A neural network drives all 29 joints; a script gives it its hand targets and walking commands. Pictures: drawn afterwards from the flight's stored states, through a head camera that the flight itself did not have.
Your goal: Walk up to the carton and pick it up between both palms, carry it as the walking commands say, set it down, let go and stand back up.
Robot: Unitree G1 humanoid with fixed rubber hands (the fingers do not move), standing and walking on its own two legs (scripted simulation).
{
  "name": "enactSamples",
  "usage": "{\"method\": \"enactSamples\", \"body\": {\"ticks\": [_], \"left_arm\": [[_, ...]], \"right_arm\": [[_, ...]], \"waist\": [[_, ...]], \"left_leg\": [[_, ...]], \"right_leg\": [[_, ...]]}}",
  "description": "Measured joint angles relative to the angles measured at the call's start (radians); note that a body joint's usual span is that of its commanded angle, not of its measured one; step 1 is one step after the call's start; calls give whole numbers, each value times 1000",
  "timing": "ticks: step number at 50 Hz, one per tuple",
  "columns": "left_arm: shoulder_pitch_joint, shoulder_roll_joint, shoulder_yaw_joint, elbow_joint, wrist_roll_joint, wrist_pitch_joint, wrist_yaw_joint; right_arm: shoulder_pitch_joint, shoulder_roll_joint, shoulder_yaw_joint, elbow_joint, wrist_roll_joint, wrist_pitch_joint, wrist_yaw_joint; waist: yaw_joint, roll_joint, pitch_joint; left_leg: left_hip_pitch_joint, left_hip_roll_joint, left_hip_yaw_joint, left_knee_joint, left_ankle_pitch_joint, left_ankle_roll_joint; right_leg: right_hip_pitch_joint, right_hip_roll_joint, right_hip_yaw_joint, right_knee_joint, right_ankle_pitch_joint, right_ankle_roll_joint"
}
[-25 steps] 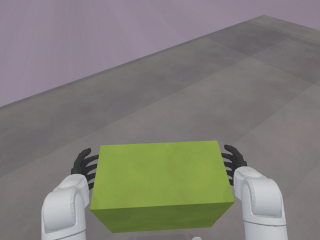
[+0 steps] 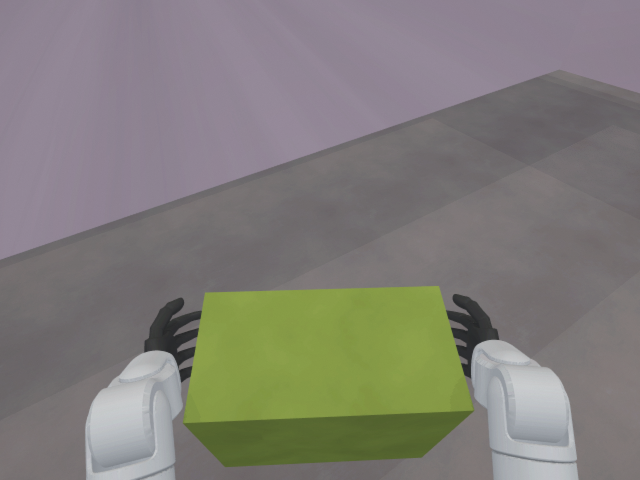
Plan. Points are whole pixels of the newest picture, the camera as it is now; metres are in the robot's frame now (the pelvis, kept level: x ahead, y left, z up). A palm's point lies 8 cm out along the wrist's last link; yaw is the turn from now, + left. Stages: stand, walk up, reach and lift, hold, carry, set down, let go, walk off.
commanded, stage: carry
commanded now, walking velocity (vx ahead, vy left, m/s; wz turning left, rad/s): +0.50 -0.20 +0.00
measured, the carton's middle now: (324, 383) +0.27 +0.00 +0.01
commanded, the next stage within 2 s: none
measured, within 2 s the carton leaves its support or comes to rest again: neither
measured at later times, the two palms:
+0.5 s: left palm (280, 198) +0.58 +0.06 +0.07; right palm (480, 205) +0.57 -0.30 +0.06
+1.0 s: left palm (378, 137) +0.78 -0.14 +0.08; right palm (548, 169) +0.70 -0.49 +0.04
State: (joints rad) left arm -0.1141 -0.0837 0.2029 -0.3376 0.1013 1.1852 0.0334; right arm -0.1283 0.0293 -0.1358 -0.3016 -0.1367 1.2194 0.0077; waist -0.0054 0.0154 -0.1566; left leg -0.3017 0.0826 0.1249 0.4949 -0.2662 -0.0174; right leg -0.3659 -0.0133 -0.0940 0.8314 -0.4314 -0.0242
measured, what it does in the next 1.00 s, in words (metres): walks ahead: right foot, then left foot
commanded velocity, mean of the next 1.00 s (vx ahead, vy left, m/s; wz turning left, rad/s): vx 0.09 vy -0.04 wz -0.49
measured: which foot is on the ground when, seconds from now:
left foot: down 0.00-0.16, up 0.18-0.46, down 0.48-0.80, up 0.82-1.00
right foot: up 0.00-0.10, down 0.12-0.48, up 0.50-0.76, down 0.78-1.00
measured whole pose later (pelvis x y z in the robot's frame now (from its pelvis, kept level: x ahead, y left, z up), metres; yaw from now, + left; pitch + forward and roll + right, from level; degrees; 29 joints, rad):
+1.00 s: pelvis +0.48 -0.25 +0.00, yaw -11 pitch +5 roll +5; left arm -0.17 -0.08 0.19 -0.36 0.10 1.17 0.03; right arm -0.12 0.04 -0.16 -0.39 -0.14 1.21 0.00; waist 0.00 0.01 0.01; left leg -0.45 0.04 0.15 1.01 -0.57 -0.12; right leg -0.45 0.03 -0.03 0.48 -0.12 -0.10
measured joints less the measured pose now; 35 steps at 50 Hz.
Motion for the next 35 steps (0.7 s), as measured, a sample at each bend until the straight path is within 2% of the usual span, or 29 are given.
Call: {"method": "enactSamples", "body": {"ticks": [4,6,7,8,9,11,13,14,17,20,22,23,24,25,26,27,28,30,33,35], "left_arm": [[8,1,0,-1,0,7,0],[-2,1,0,-2,0,7,0],[-5,1,-1,-1,0,7,0],[-7,-1,-4,-1,0,5,1],[-12,-2,-10,-1,0,5,3],[-18,-3,-14,-1,0,4,5],[-31,-3,-17,-2,0,-2,4],[-38,-3,-17,-3,0,-5,3],[-55,-3,-17,-3,0,-13,0],[-54,-4,-17,-2,0,-15,-1],[-43,-4,-17,-4,0,-17,-3],[-36,-4,-17,-4,0,-18,-3],[-24,-4,-17,-10,0,-19,-3],[-15,-2,-17,-13,-1,-21,-4],[-11,2,-17,-13,-1,-22,-5],[-10,3,-17,-14,-1,-21,-5],[-8,4,-17,-14,-1,-18,-5],[-9,4,-17,-16,-1,-12,-5],[-28,5,-16,-17,-2,-7,-4],[-37,5,-17,-17,-2,-8,-4]], "right_arm": [[3,0,4,-2,0,13,-2],[3,1,2,-8,0,10,-3],[3,0,1,-11,0,9,-3],[4,0,-4,-15,0,9,-3],[7,0,-11,-23,0,9,-2],[8,0,-17,-31,0,8,0],[7,0,-22,-48,0,6,-1],[7,0,-23,-53,0,2,-1],[7,0,-26,-69,0,-8,-3],[8,0,-26,-71,0,-9,-4],[8,-1,-23,-72,0,-3,-6],[8,-1,-21,-72,0,2,-7],[9,-1,-17,-72,0,5,-7],[9,4,-14,-68,0,5,-8],[9,9,-14,-65,0,4,-10],[12,12,-14,-61,0,1,-11],[15,13,-14,-60,0,0,-11],[18,14,-14,-61,0,1,-11],[18,15,-19,-66,0,-6,-11],[19,15,-21,-72,0,-10,-10]], "waist": [[1,4,15],[1,2,19],[1,3,16],[-3,15,16],[-6,16,18],[-6,6,22],[-6,1,27],[-5,2,28],[-2,-3,39],[-1,-16,58],[2,-20,67],[2,-18,72],[5,-3,75],[9,4,73],[9,4,73],[6,-5,78],[2,-11,87],[0,-11,107],[0,-12,127],[0,-12,131]], "left_leg": [[91,61,1,-67,-39,-41],[125,90,2,-69,-71,-75],[141,103,1,-66,-91,-86],[143,123,1,-43,-92,-88],[125,129,5,26,-91,-89],[66,91,8,204,-165,-86],[-4,33,7,316,-197,-85],[-35,9,6,329,-199,-85],[-133,-55,5,330,-200,-75],[-214,-97,4,306,-172,-68],[-230,-115,10,218,-94,-61],[-213,-119,17,145,3,-50],[-182,-100,17,80,172,-19],[-154,-76,26,81,180,17],[-125,-60,37,95,59,55],[-109,-51,47,108,5,68],[-89,-41,52,109,-12,65],[-35,-10,56,74,-18,38],[38,44,58,28,-24,-8],[78,77,59,25,-51,-41]], "right_leg": [[-66,-1,2,-173,27,0],[-63,-1,0,-320,146,0],[-49,2,-13,-348,257,0],[-33,15,-30,-347,276,-4],[-7,17,-41,-351,233,-11],[44,8,-43,-376,170,-26],[97,-6,-43,-416,257,-32],[125,-6,-44,-430,226,-33],[209,-6,-44,-474,115,-33],[292,-6,-40,-481,42,-33],[328,-4,-29,-432,-11,-33],[330,-2,-27,-365,-37,-33],[307,9,-30,-243,-53,-28],[246,14,-30,-57,-59,-13],[168,15,-23,131,-85,-9],[93,14,-12,274,-107,-9],[30,14,-5,351,-113,-9],[-65,13,-3,334,-87,-9],[-145,12,-1,108,-22,-9],[-158,12,-2,-55,93,-9]]}}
